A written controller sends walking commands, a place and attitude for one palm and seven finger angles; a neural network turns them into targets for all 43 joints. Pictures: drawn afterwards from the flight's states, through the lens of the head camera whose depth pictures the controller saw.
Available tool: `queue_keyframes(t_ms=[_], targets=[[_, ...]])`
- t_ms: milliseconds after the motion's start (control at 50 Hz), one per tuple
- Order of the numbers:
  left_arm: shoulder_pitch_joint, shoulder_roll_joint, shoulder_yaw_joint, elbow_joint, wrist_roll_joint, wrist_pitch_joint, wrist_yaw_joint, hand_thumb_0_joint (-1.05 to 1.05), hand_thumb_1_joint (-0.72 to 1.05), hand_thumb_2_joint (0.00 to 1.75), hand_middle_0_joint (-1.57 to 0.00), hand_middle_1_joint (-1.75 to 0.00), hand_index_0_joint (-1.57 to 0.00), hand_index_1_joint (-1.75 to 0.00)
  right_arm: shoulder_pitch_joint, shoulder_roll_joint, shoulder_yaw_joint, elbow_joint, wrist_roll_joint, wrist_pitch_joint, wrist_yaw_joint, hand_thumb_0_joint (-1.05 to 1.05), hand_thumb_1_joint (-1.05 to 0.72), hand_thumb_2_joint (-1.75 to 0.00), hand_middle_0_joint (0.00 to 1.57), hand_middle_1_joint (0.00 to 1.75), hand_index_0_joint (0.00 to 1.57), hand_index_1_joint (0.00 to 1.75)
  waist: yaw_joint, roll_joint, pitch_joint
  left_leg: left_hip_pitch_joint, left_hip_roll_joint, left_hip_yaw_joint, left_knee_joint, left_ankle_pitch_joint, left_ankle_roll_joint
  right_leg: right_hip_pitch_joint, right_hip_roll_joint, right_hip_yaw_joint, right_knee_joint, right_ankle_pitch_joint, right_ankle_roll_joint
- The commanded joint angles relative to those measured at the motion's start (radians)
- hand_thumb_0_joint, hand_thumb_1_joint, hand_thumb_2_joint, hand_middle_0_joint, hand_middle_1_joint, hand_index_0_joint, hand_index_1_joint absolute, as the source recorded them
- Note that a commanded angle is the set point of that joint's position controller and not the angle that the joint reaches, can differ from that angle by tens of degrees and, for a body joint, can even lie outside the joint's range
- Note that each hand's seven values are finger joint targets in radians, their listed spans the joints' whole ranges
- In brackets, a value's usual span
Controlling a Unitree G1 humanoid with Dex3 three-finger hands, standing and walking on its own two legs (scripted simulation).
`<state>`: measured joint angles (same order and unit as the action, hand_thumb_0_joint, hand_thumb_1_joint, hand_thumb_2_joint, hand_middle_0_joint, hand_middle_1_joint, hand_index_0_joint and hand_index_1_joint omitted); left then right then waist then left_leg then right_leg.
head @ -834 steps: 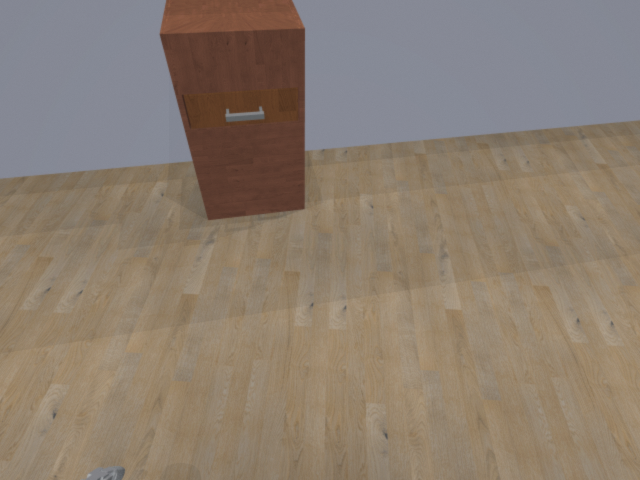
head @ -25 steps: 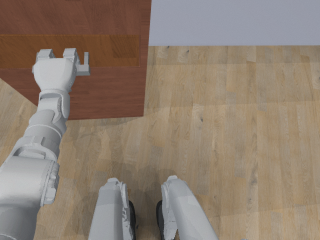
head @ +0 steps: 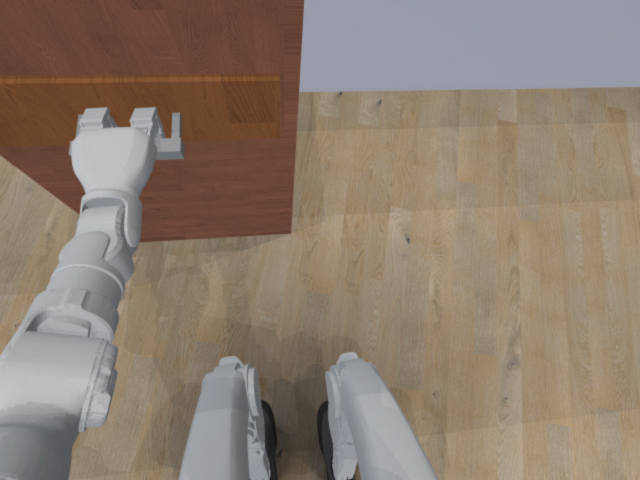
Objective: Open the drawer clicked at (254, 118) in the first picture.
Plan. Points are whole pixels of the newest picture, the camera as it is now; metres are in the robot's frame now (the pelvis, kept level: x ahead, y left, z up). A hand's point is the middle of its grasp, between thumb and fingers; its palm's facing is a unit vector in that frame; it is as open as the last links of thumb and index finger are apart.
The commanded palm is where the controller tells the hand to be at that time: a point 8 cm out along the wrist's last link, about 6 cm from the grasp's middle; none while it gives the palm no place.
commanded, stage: pull the drawer open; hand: left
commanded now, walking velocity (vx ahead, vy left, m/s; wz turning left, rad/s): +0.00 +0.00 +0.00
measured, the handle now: (129, 136) +0.54 +0.22 -0.04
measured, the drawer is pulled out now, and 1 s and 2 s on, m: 0.01 0.06 0.11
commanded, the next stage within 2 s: none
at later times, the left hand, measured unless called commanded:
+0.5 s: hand (133, 198) +0.47 +0.22 -0.07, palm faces -0.04 -0.05 -1.00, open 5.1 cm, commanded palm +0.44 +0.20 -0.02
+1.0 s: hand (132, 218) +0.44 +0.22 -0.07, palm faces -0.03 -0.05 -1.00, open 5.1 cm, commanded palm +0.41 +0.21 -0.02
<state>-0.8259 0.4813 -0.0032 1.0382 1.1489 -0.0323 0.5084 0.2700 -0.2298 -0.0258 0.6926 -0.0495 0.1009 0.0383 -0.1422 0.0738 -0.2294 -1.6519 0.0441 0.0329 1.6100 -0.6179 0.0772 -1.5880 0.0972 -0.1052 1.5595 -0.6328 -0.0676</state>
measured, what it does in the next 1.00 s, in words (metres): stands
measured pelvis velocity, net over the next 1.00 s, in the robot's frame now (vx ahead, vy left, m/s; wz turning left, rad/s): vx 0.01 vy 0.00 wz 0.02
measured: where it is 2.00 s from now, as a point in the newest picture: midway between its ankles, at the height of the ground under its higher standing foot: (301, 468)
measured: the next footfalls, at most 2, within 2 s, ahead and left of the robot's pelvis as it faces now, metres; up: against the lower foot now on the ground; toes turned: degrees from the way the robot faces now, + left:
none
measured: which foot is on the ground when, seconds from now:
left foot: down 0.00-1.00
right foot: down 0.00-1.00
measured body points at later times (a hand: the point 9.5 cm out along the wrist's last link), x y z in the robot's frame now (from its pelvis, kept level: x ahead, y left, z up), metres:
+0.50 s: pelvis +0.02 +0.00 +0.02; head +0.20 +0.02 +0.43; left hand +0.46 +0.22 -0.01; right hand +0.09 -0.26 -0.12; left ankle +0.04 +0.08 -0.53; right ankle +0.03 -0.09 -0.53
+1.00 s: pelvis +0.01 +0.00 +0.02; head +0.18 +0.02 +0.43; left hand +0.44 +0.22 -0.01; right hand +0.08 -0.26 -0.13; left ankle +0.04 +0.08 -0.53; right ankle +0.03 -0.09 -0.53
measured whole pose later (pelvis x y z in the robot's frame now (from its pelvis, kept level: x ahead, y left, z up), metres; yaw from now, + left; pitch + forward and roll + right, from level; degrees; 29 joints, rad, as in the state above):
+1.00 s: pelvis +0.01 +0.00 +0.02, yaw +1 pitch +35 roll -3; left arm -0.61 0.36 -0.02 0.93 1.17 -0.04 0.62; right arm 0.21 -0.23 -0.06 0.70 -0.05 0.14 0.04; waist -0.08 0.06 -0.24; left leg -1.54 0.03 0.05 1.55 -0.62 0.08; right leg -1.49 0.09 -0.08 1.52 -0.64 -0.06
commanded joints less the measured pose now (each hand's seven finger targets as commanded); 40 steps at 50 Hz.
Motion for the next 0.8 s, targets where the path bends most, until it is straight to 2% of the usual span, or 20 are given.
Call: queue_keyframes(t_ms=[0,60,120,180,240,280,300,340,380,440,460,500,540,560,600,620,660,700,740,780], targets=[[-0.167,0.124,0.043,-0.150,-0.015,-0.019,0.055,0.00,0.90,0.90,-0.40,-1.35,-0.40,-1.35,0.168,-0.182,-0.065,-0.029,-0.008,-0.007,-0.008,0.00,-0.90,-0.90,0.20,0.30,0.20,0.30,0.024,0.050,-0.595,0.548,-0.010,-0.114,-0.162,0.433,-0.028,0.294,-0.008,0.073,-0.178,0.403,0.022],[-0.149,0.111,0.037,-0.160,-0.014,-0.018,0.071,0.00,0.90,0.90,-0.40,-1.35,-0.40,-1.35,0.165,-0.180,-0.068,-0.025,-0.009,-0.004,-0.006,0.00,-0.90,-0.90,0.20,0.30,0.20,0.30,0.023,0.026,-0.577,0.532,-0.013,-0.102,-0.162,0.440,-0.024,0.324,-0.010,0.079,-0.188,0.439,0.026],[-0.101,0.120,0.058,-0.179,-0.009,-0.021,0.082,0.00,0.90,0.90,-0.40,-1.35,-0.40,-1.35,0.159,-0.177,-0.070,-0.029,-0.011,-0.001,-0.004,0.00,-0.90,-0.90,0.20,0.30,0.20,0.30,0.047,0.050,-0.608,0.564,-0.017,-0.097,-0.168,0.485,-0.028,0.355,-0.014,0.083,-0.181,0.493,0.022],[-0.055,0.079,0.043,-0.180,-0.011,-0.016,0.095,0.00,0.90,0.90,-0.40,-1.35,-0.40,-1.35,0.149,-0.173,-0.074,-0.034,-0.013,0.004,-0.002,0.00,-0.90,-0.90,0.20,0.30,0.20,0.30,0.047,0.026,-0.590,0.572,-0.018,-0.096,-0.173,0.497,-0.028,0.366,-0.015,0.082,-0.189,0.512,0.024],[-0.051,0.079,0.045,-0.197,-0.002,-0.020,0.105,0.00,0.90,0.90,-0.40,-1.35,-0.40,-1.35,0.142,-0.173,-0.076,-0.035,-0.015,0.009,0.000,0.00,-0.90,-0.90,0.20,0.30,0.20,0.30,0.052,0.035,-0.593,0.593,-0.017,-0.099,-0.176,0.515,-0.031,0.364,-0.018,0.080,-0.185,0.527,0.022],[-0.050,0.048,0.026,-0.198,-0.003,-0.017,0.113,0.00,0.90,0.90,-0.40,-1.35,-0.40,-1.35,0.134,-0.172,-0.079,-0.035,-0.015,0.011,0.001,0.00,-0.90,-0.90,0.20,0.30,0.20,0.30,0.045,0.035,-0.574,0.604,-0.017,-0.100,-0.180,0.519,-0.031,0.353,-0.018,0.080,-0.191,0.530,0.024],[-0.050,0.064,0.043,-0.198,-0.004,-0.018,0.115,0.00,0.90,0.90,-0.40,-1.35,-0.40,-1.35,0.131,-0.171,-0.078,-0.036,-0.017,0.011,0.002,0.00,-0.90,-0.90,0.20,0.30,0.20,0.30,0.053,0.047,-0.582,0.611,-0.017,-0.102,-0.180,0.527,-0.033,0.349,-0.020,0.080,-0.186,0.528,0.022],[-0.034,0.058,0.039,-0.194,0.003,-0.016,0.119,0.00,0.90,0.90,-0.40,-1.35,-0.40,-1.35,0.130,-0.173,-0.080,-0.039,-0.017,0.016,0.001,0.00,-0.90,-0.90,0.20,0.30,0.20,0.30,0.052,0.023,-0.579,0.614,-0.018,-0.105,-0.181,0.536,-0.032,0.359,-0.020,0.080,-0.187,0.540,0.023],[-0.023,0.029,0.023,-0.204,0.003,-0.015,0.124,0.00,0.90,0.90,-0.40,-1.35,-0.40,-1.35,0.121,-0.170,-0.082,-0.042,-0.017,0.018,0.003,0.00,-0.90,-0.90,0.20,0.30,0.20,0.30,0.055,0.034,-0.593,0.630,-0.019,-0.103,-0.184,0.536,-0.032,0.360,-0.021,0.080,-0.191,0.539,0.023],[-0.018,0.017,0.014,-0.195,0.002,-0.013,0.127,0.00,0.90,0.90,-0.40,-1.35,-0.40,-1.35,0.112,-0.170,-0.081,-0.044,-0.016,0.022,0.003,0.00,-0.90,-0.90,0.20,0.30,0.20,0.30,0.051,0.028,-0.565,0.620,-0.019,-0.105,-0.188,0.515,-0.032,0.350,-0.020,0.079,-0.196,0.515,0.023],[-0.022,0.037,0.029,-0.200,0.003,-0.014,0.129,0.00,0.90,0.90,-0.40,-1.35,-0.40,-1.35,0.113,-0.170,-0.081,-0.041,-0.017,0.022,0.002,0.00,-0.90,-0.90,0.20,0.30,0.20,0.30,0.055,0.020,-0.564,0.610,-0.020,-0.098,-0.187,0.513,-0.030,0.364,-0.020,0.081,-0.196,0.524,0.023],[-0.003,0.036,0.033,-0.215,0.001,-0.016,0.129,0.00,0.90,0.90,-0.40,-1.35,-0.40,-1.35,0.106,-0.168,-0.081,-0.047,-0.018,0.022,0.003,0.00,-0.90,-0.90,0.20,0.30,0.20,0.30,0.066,0.035,-0.585,0.620,-0.024,-0.097,-0.189,0.521,-0.033,0.376,-0.020,0.084,-0.193,0.533,0.019],[-0.005,0.022,0.017,-0.197,0.007,-0.012,0.130,0.00,0.90,0.90,-0.40,-1.35,-0.40,-1.35,0.100,-0.169,-0.080,-0.044,-0.015,0.027,0.002,0.00,-0.90,-0.90,0.20,0.30,0.20,0.30,0.054,0.012,-0.548,0.605,-0.022,-0.101,-0.191,0.491,-0.031,0.355,-0.019,0.084,-0.201,0.502,0.021],[-0.006,0.011,0.011,-0.207,0.003,-0.014,0.132,0.00,0.90,0.90,-0.40,-1.35,-0.40,-1.35,0.097,-0.168,-0.082,-0.047,-0.015,0.025,0.000,0.00,-0.90,-0.90,0.20,0.30,0.20,0.30,0.052,0.002,-0.554,0.595,-0.024,-0.095,-0.189,0.480,-0.028,0.368,-0.020,0.088,-0.205,0.501,0.024],[0.020,0.041,0.039,-0.202,0.001,-0.015,0.132,0.00,0.90,0.90,-0.40,-1.35,-0.40,-1.35,0.093,-0.166,-0.079,-0.047,-0.017,0.022,-0.001,0.00,-0.90,-0.90,0.20,0.30,0.20,0.30,0.070,0.021,-0.558,0.588,-0.028,-0.090,-0.192,0.481,-0.032,0.381,-0.018,0.091,-0.200,0.508,0.019],[0.025,0.040,0.038,-0.213,0.001,-0.017,0.132,0.00,0.90,0.90,-0.40,-1.35,-0.40,-1.35,0.093,-0.167,-0.079,-0.048,-0.016,0.024,-0.001,0.00,-0.90,-0.90,0.20,0.30,0.20,0.30,0.071,0.017,-0.573,0.591,-0.028,-0.086,-0.189,0.484,-0.030,0.389,-0.021,0.092,-0.200,0.516,0.021],[0.046,0.037,0.037,-0.211,0.002,-0.016,0.134,0.00,0.90,0.90,-0.40,-1.35,-0.40,-1.35,0.088,-0.165,-0.079,-0.051,-0.015,0.023,-0.003,0.00,-0.90,-0.90,0.20,0.30,0.20,0.30,0.072,-0.002,-0.553,0.566,-0.031,-0.082,-0.192,0.461,-0.029,0.403,-0.019,0.099,-0.208,0.505,0.021],[0.050,0.037,0.041,-0.228,0.001,-0.020,0.135,0.00,0.90,0.90,-0.40,-1.35,-0.40,-1.35,0.087,-0.163,-0.079,-0.050,-0.016,0.021,-0.003,0.00,-0.90,-0.90,0.20,0.30,0.20,0.30,0.079,0.016,-0.573,0.583,-0.030,-0.086,-0.195,0.479,-0.031,0.403,-0.021,0.095,-0.197,0.517,0.019],[0.061,0.010,0.021,-0.218,0.003,-0.018,0.138,0.00,0.90,0.90,-0.40,-1.35,-0.40,-1.35,0.081,-0.164,-0.081,-0.051,-0.013,0.023,-0.003,0.00,-0.90,-0.90,0.20,0.30,0.20,0.30,0.070,0.000,-0.549,0.580,-0.028,-0.090,-0.198,0.458,-0.030,0.383,-0.020,0.094,-0.208,0.484,0.021],[0.066,0.032,0.040,-0.233,0.005,-0.021,0.144,0.00,0.90,0.90,-0.40,-1.35,-0.40,-1.35,0.079,-0.166,-0.081,-0.052,-0.014,0.021,-0.005,0.00,-0.90,-0.90,0.20,0.30,0.20,0.30,0.077,-0.003,-0.552,0.583,-0.027,-0.091,-0.201,0.453,-0.031,0.381,-0.020,0.094,-0.206,0.471,0.021]])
